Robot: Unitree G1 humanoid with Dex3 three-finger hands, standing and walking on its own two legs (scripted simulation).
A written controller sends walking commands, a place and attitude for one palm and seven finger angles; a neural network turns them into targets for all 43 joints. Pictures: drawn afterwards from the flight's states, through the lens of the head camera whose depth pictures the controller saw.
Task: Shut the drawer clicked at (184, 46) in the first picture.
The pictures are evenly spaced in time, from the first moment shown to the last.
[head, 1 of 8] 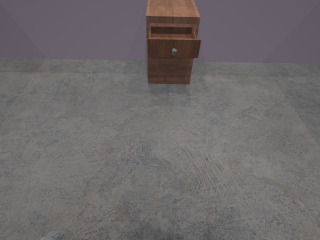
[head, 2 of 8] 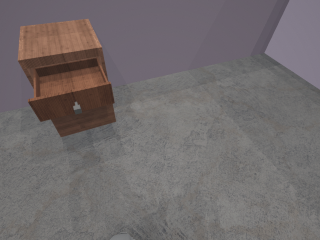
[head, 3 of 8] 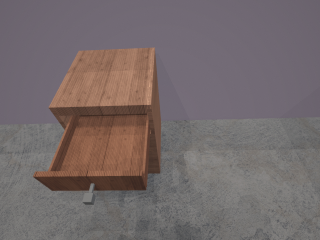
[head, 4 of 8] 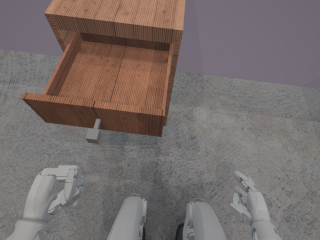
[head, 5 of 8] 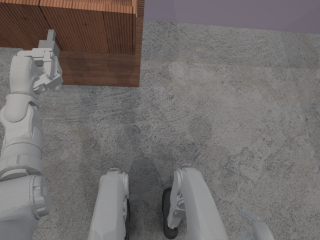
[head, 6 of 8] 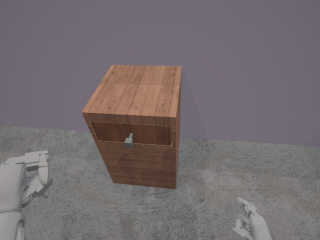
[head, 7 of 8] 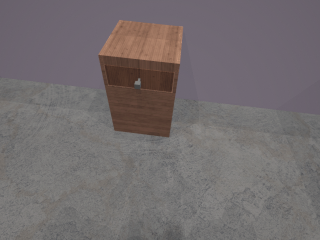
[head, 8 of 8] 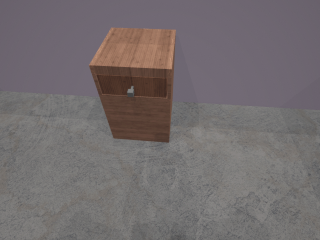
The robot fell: no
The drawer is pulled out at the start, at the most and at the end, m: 0.28 0.28 0.00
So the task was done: yes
